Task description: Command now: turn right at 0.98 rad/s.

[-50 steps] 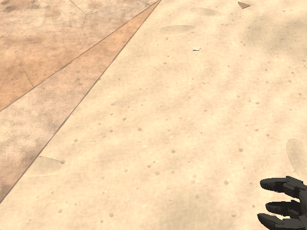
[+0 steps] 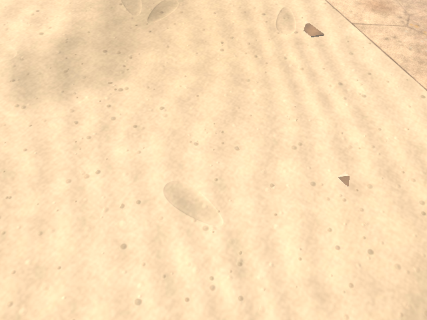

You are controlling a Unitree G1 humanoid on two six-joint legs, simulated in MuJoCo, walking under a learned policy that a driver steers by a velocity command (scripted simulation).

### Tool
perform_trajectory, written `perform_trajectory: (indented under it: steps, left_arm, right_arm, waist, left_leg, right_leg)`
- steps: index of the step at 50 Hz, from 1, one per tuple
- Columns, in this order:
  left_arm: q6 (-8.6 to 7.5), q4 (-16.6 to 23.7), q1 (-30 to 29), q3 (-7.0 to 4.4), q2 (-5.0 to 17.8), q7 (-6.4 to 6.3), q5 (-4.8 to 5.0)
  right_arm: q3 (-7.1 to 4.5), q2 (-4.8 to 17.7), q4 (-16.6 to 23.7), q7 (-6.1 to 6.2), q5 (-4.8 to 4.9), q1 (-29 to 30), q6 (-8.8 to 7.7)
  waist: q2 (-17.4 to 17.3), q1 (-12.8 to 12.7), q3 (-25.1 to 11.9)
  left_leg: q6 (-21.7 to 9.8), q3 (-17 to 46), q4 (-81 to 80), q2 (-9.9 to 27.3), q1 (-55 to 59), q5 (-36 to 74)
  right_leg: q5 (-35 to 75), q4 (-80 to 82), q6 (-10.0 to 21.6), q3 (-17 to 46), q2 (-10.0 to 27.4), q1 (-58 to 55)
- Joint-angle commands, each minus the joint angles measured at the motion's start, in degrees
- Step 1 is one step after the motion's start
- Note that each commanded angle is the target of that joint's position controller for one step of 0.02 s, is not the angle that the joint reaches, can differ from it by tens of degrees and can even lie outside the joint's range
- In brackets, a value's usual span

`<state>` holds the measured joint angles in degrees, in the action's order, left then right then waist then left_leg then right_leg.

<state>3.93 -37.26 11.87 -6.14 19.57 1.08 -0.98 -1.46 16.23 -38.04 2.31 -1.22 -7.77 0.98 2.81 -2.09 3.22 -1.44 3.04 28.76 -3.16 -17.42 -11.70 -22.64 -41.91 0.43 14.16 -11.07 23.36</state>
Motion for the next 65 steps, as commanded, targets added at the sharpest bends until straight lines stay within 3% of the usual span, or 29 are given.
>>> perform_trajectory:
  steps: [1, 3, 6, 8, 11, 14, 15, 16, 17, 18, 19, 21, 26, 32, 33, 34, 35, 36, 37, 38, 41, 44, 50, 55, 60, 62, 63, 64, 65]
  left_arm:
    - [-0.74, 3.23, 0.97, -2.44, 8.91, 0.36, -1.37]
    - [-0.04, 1.52, 3.56, -1.79, 6.73, 1.57, -0.51]
    - [0.29, 1.45, 1.32, -0.56, 4.88, 1.81, 0.47]
    - [0.45, 1.90, -1.31, 0.44, 2.96, 1.25, 0.52]
    - [0.75, 0.58, -1.29, 2.69, -0.89, 0.14, 0.64]
    - [0.13, -0.76, 0.43, 2.63, 0.79, -1.84, 0.35]
    - [-0.60, -1.49, 2.49, 2.49, 1.90, -2.30, 0.00]
    - [-1.53, -1.64, 3.75, 2.00, 4.94, -2.65, -0.62]
    - [-2.03, -0.89, 4.24, 1.38, 9.23, -3.16, -1.28]
    - [-1.74, -1.13, 1.48, 0.45, 10.95, -3.09, -0.24]
    - [-2.04, 0.05, -0.03, 1.62, 6.32, -2.99, -0.46]
    - [-1.92, 1.31, -5.81, 3.21, 1.64, -3.36, -0.60]
    - [-2.39, 0.65, -3.62, 2.67, 2.50, -3.84, -0.85]
    - [-3.17, 0.03, -3.11, 0.97, 5.85, -2.14, -0.31]
    - [-3.17, -0.03, -3.57, 0.80, 5.94, -1.87, 0.33]
    - [-3.24, -0.71, -1.61, 0.71, 5.42, -1.48, 0.49]
    - [-2.91, 1.32, -0.32, 1.70, 1.51, -1.15, -0.16]
    - [-1.83, 5.50, -6.93, 2.57, 0.58, -1.79, -0.97]
    - [-1.63, 4.79, -7.71, 2.44, 2.19, -2.07, -1.06]
    - [-2.00, 3.94, -7.62, 2.32, 2.52, -2.02, -0.39]
    - [-2.33, 1.53, -4.60, 1.90, 4.01, -1.94, -1.14]
    - [-1.64, 1.15, -3.63, 2.33, 2.92, -1.70, -0.87]
    - [-1.70, 2.10, -7.11, 2.59, 3.65, -2.21, -0.74]
    - [-2.77, 2.49, -8.65, 2.85, 4.48, -2.50, -0.04]
    - [-3.64, 0.87, -3.44, 3.05, 4.77, -3.00, 0.90]
    - [-4.14, -0.15, -1.13, 3.34, 3.81, -3.46, 0.23]
    - [-4.30, 0.97, -4.24, 3.73, 5.02, -3.75, -0.73]
    - [-3.92, 2.10, -7.15, 4.22, 7.10, -3.23, -1.29]
    - [-3.89, -0.15, -4.33, 4.90, 4.27, -2.42, -1.17]
  right_arm:
    - [-1.93, 7.14, 4.99, 0.12, -0.29, 1.71, -0.25]
    - [-1.59, 6.12, 5.02, 0.12, -0.18, 2.85, -0.41]
    - [-2.06, 6.66, 3.66, -0.08, -0.33, -1.79, -0.95]
    - [-2.36, 7.14, 1.87, -0.47, -0.02, -5.21, -1.34]
    - [-1.43, 5.32, 0.80, -1.63, 0.08, -2.59, -1.70]
    - [-3.35, 9.98, -1.54, -2.99, 0.60, -5.46, -0.32]
    - [-3.78, 10.56, -1.63, -3.27, 1.29, -5.77, -0.19]
    - [-3.70, 9.35, -1.12, -3.40, 1.76, -6.58, -0.41]
    - [-2.53, 4.22, 1.05, -3.73, 2.12, -6.01, -0.78]
    - [-2.70, 4.84, 1.78, -3.24, 1.75, -4.68, -0.08]
    - [-3.90, 7.95, 0.59, -2.97, 1.02, -4.57, 0.84]
    - [-4.75, 7.62, -1.78, -3.20, 0.97, -8.23, 2.18]
    - [-3.97, 4.76, 0.11, -5.19, 0.97, -5.04, 3.38]
    - [-4.05, 4.85, 3.15, -5.72, 1.27, -4.10, 3.44]
    - [-4.18, 4.65, 2.74, -5.44, 0.89, -6.06, 3.10]
    - [-4.83, 6.48, 1.40, -4.66, 0.04, -9.84, 2.26]
    - [-6.62, 15.18, 1.85, -3.66, -0.30, -11.91, 1.25]
    - [-8.11, 19.52, 1.89, -4.07, 1.04, -16.48, 0.98]
    - [-7.59, 16.72, 1.85, -4.06, 1.42, -15.92, 1.06]
    - [-6.77, 14.11, 2.29, -3.57, 1.40, -12.02, 1.45]
    - [-5.43, 10.43, 4.11, -2.68, 1.60, -4.48, 2.10]
    - [-5.96, 11.99, 3.40, -2.95, 1.46, -6.70, 1.74]
    - [-6.48, 13.33, 3.39, -2.77, 0.60, -8.72, 2.07]
    - [-6.76, 13.98, 3.28, -2.86, 0.25, -8.51, 1.94]
    - [-5.64, 11.79, 2.95, -2.72, 0.05, -5.49, 1.87]
    - [-4.22, 9.05, 2.06, -1.98, 0.94, -5.47, 1.71]
    - [-2.75, 4.65, 1.19, -1.87, 0.66, -9.66, 1.47]
    - [-2.91, 5.74, 0.60, -1.38, 0.62, -11.87, 1.79]
    - [-3.27, 8.04, -0.91, -1.07, -0.06, -11.53, 2.20]
  waist:
    - [-9.08, 0.08, -4.40]
    - [-9.80, -0.72, -4.84]
    - [-10.62, 1.88, -5.58]
    - [-11.52, 3.68, -6.10]
    - [-14.04, 2.58, -7.08]
    - [-15.86, 1.91, -4.62]
    - [-13.97, 0.96, -5.55]
    - [-9.76, 1.18, -8.16]
    - [2.93, 1.01, -9.43]
    - [13.96, 0.35, -7.18]
    - [7.72, 0.15, -4.69]
    - [5.00, 3.63, -2.03]
    - [6.90, 1.29, -2.52]
    - [7.33, 1.55, -4.31]
    - [5.06, 3.39, -4.82]
    - [-1.87, 5.42, -6.32]
    - [-18.28, 4.71, -5.84]
    - [-20.40, 8.12, -8.69]
    - [-11.98, 7.73, -7.83]
    - [-9.54, 6.09, -4.22]
    - [-8.32, 2.67, -4.25]
    - [-6.12, 2.94, -5.97]
    - [-8.63, 4.86, -4.65]
    - [-9.34, 4.96, -5.13]
    - [-11.18, 2.82, -7.01]
    - [-7.68, 1.22, -6.94]
    - [3.80, 3.79, -7.77]
    - [7.34, 4.99, -6.03]
    - [6.02, 4.27, -6.06]
  left_leg:
    - [-10.28, 17.04, -13.95, 21.71, 7.41, 7.40]
    - [-8.82, 7.72, -11.49, 15.90, 8.00, 15.54]
    - [-9.56, 3.96, -9.27, 15.30, 12.98, 25.07]
    - [-10.41, 5.00, -7.96, 15.88, 15.12, 28.27]
    - [-9.21, 4.06, -8.06, 13.79, 11.38, 23.46]
    - [-8.31, 7.92, -3.52, 11.52, 9.83, 32.46]
    - [-6.51, 9.03, -1.94, 11.50, 7.16, 31.73]
    - [-3.82, 9.25, -0.40, 10.43, 1.22, 22.92]
    - [-0.42, 4.17, 8.14, 5.17, -8.91, 4.10]
    - [0.33, -3.67, 17.93, -0.22, -9.81, -21.37]
    - [0.63, -1.77, 28.83, 1.37, -10.92, -23.04]
    - [1.48, -2.03, 35.01, 2.38, -11.35, -17.54]
    - [3.95, -5.13, 26.16, 4.18, -12.02, -12.85]
    - [0.56, -9.76, 9.93, 3.01, -1.46, -11.75]
    - [-0.31, -9.94, 3.99, 2.15, 2.99, -7.25]
    - [-1.75, -4.14, -3.52, 2.78, 10.29, -0.03]
    - [-5.97, 19.15, -9.09, 17.74, 17.68, 18.25]
    - [-16.23, 32.40, -9.55, 24.25, 17.54, 30.29]
    - [-16.99, 28.26, -9.74, 22.47, 19.18, 23.33]
    - [-15.73, 23.91, -10.20, 19.35, 15.76, 17.26]
    - [-11.18, 16.85, -9.92, 11.54, 11.71, 18.11]
    - [-10.57, 17.99, -8.99, 10.22, 12.02, 17.76]
    - [-10.76, 26.62, -9.10, 8.85, 11.03, 6.26]
    - [-10.14, 32.06, -6.52, 7.63, 10.18, 12.29]
    - [-7.22, 31.27, -3.57, 6.48, 7.26, 23.41]
    - [-3.42, 27.90, -1.12, 3.80, 2.28, 12.85]
    - [-0.42, 20.91, 6.51, -1.16, -0.53, -6.41]
    - [0.93, 13.22, 8.79, -9.21, -3.89, -20.02]
    - [1.09, 13.09, 9.61, -4.91, 1.20, -19.54]
  right_leg:
    - [-4.64, -21.20, -1.78, -6.45, 5.30, 8.98]
    - [-0.44, -27.37, -2.69, -8.04, 5.57, 7.97]
    - [-1.08, -24.46, -4.18, -10.01, 5.72, 9.23]
    - [-3.23, -18.01, -4.10, -8.16, 4.84, 7.68]
    - [-5.04, 1.29, -2.87, -10.27, 6.75, -4.25]
    - [4.37, 17.85, -1.80, -16.01, 5.19, -10.81]
    - [11.97, 23.82, -0.88, -14.45, 6.71, -16.04]
    - [14.57, 24.68, 0.77, -9.27, 12.77, -23.78]
    - [23.86, 24.88, 4.99, 1.90, 26.25, -29.92]
    - [35.36, 23.27, 12.10, 3.92, 33.23, -20.34]
    - [39.64, 23.46, 14.11, 1.40, 32.62, -18.34]
    - [38.03, 23.18, 10.64, -7.60, 26.80, -15.62]
    - [34.84, 21.72, 9.76, -13.89, 26.32, -20.26]
    - [32.16, 14.91, 6.82, -17.50, 29.48, -17.74]
    - [29.04, 10.22, 4.72, -19.81, 28.88, -15.10]
    - [20.61, 0.40, 1.26, -22.92, 26.13, -9.56]
    - [-7.51, -16.10, -3.03, -26.37, 18.34, 5.87]
    - [-18.82, -23.77, -3.94, -15.64, 10.38, 14.19]
    - [-14.91, -27.19, -3.57, -11.45, 12.70, 16.35]
    - [-9.05, -26.61, -3.02, -10.73, 13.65, 16.41]
    - [1.09, -21.95, -3.60, -11.04, 13.75, 11.38]
    - [2.59, -18.45, -4.26, -10.63, 12.39, 10.90]
    - [3.37, -9.96, -4.14, -8.25, 10.04, 12.33]
    - [3.13, -4.22, -2.44, -6.61, 7.68, 8.32]
    - [3.56, 6.93, -0.67, -8.48, 7.42, -5.42]
    - [13.42, 20.94, 0.98, -7.24, 10.32, -16.33]
    - [11.14, 28.21, 3.17, 5.67, 20.95, -19.65]
    - [15.19, 30.00, 8.33, 18.51, 28.82, -16.01]
    - [16.21, 29.59, 12.25, 20.77, 28.87, -11.42]
